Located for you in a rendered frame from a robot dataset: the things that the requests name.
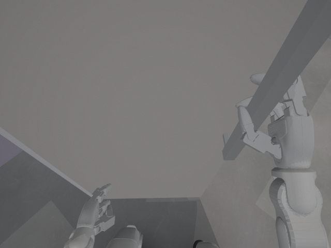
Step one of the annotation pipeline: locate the right robot forearm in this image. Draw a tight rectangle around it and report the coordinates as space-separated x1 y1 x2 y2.
269 167 330 248

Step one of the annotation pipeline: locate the left robot hand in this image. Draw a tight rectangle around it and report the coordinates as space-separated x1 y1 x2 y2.
77 183 115 235

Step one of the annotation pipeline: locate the left robot forearm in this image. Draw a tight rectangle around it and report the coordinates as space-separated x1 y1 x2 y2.
64 227 95 248

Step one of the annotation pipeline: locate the fridge door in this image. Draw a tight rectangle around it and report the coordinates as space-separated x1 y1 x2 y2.
0 0 307 199

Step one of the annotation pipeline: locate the handle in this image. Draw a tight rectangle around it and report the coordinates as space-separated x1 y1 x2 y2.
222 0 331 160

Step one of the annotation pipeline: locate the left robot thigh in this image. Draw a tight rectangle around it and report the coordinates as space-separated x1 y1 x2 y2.
106 227 143 248

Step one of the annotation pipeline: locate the right robot hand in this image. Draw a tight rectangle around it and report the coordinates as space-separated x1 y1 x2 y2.
235 73 314 168

